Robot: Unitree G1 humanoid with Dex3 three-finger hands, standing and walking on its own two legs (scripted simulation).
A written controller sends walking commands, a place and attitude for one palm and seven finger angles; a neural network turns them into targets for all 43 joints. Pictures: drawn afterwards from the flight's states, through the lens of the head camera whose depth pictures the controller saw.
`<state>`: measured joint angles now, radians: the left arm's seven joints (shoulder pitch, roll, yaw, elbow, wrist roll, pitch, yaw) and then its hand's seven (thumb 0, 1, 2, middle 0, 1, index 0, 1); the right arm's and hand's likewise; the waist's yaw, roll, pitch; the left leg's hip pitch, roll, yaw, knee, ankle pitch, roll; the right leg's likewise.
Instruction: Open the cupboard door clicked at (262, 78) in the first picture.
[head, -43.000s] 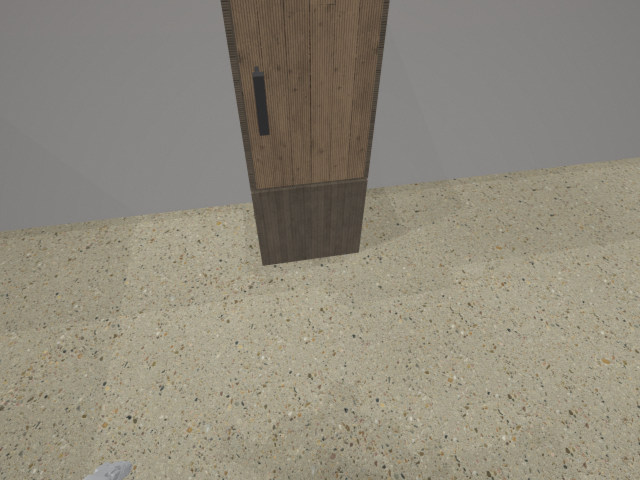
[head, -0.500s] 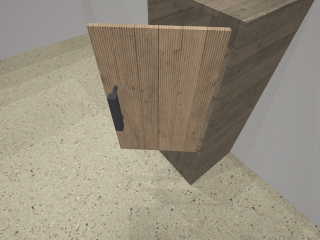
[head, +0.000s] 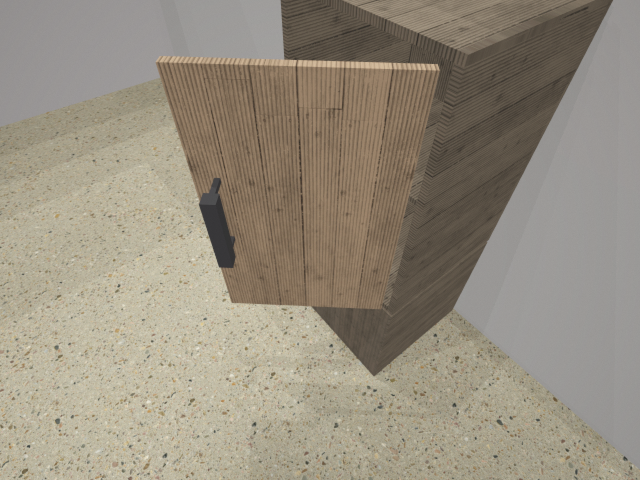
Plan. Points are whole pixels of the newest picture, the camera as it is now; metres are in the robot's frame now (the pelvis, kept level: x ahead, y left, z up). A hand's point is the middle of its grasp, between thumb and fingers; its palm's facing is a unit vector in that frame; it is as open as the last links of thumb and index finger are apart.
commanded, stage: look again from close up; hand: left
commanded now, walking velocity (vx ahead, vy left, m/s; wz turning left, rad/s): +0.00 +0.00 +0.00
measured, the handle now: (221, 224) +0.52 +0.21 -0.03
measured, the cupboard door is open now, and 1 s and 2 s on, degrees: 49 49 49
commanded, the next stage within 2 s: raise the hand with hooked fingers in 0.04 s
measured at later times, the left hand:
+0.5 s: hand (209, 442) +0.17 +0.15 -0.04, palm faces +0.03 -1.00 -0.01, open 8.2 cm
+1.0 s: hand (157, 428) +0.19 +0.22 -0.04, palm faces +0.06 -1.00 -0.03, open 11.2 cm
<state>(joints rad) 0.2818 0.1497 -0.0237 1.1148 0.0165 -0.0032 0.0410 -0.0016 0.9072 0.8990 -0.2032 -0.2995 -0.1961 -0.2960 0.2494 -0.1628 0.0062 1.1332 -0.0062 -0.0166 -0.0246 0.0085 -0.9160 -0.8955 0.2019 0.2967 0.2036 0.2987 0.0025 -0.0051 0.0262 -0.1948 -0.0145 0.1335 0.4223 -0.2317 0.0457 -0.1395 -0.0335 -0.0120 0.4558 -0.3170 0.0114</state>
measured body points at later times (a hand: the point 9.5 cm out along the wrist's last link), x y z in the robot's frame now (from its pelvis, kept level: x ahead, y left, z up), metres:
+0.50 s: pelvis -0.04 -0.04 -0.06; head +0.00 -0.03 +0.39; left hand +0.17 +0.20 -0.04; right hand +0.18 -0.30 -0.11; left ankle +0.00 +0.09 -0.74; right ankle -0.05 -0.12 -0.74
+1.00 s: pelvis -0.05 -0.02 -0.08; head +0.02 -0.02 +0.37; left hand +0.18 +0.27 -0.03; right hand +0.09 -0.25 -0.18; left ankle +0.00 +0.09 -0.74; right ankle -0.05 -0.12 -0.74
